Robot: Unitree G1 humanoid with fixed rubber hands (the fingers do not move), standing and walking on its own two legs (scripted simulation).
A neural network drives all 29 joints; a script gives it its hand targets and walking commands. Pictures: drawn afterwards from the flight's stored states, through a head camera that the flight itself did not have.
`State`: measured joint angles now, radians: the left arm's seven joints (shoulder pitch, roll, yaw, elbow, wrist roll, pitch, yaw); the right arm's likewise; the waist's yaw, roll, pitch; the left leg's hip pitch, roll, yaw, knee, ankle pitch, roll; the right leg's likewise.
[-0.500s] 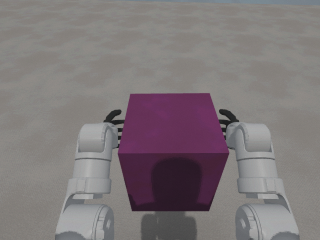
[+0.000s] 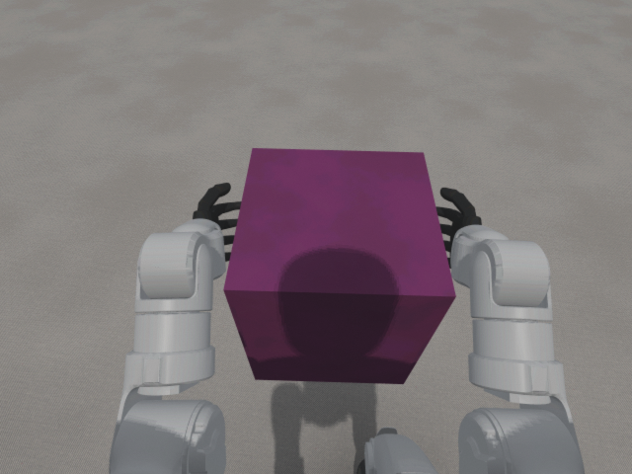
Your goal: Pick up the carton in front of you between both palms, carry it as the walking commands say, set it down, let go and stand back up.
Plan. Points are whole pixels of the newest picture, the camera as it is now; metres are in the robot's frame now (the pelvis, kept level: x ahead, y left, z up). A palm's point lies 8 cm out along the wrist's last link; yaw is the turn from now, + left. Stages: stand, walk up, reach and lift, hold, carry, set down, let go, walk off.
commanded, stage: carry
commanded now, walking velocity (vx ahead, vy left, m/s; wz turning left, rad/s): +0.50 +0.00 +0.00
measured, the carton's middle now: (333, 274) +0.36 -0.01 +0.04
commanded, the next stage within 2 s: none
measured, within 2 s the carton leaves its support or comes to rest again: neither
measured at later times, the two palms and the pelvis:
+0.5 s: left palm (228, 132) +0.58 +0.14 +0.10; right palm (416, 130) +0.60 -0.16 +0.09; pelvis +0.30 -0.03 +0.01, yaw +1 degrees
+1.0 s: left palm (223, 45) +0.88 +0.18 +0.10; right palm (370, 45) +0.87 -0.12 +0.10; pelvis +0.61 +0.03 +0.01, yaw -1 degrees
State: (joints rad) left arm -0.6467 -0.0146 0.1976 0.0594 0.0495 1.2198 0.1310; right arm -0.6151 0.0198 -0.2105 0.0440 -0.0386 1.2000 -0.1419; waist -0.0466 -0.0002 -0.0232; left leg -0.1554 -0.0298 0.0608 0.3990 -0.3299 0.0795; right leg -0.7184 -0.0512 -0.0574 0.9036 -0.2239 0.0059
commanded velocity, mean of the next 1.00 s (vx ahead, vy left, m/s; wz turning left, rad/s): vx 0.50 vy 0.00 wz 0.00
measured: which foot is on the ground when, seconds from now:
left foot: down 0.00-0.18, up 0.20-0.64, down 0.66-1.00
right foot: up 0.00-0.14, down 0.16-0.66, up 0.68-1.00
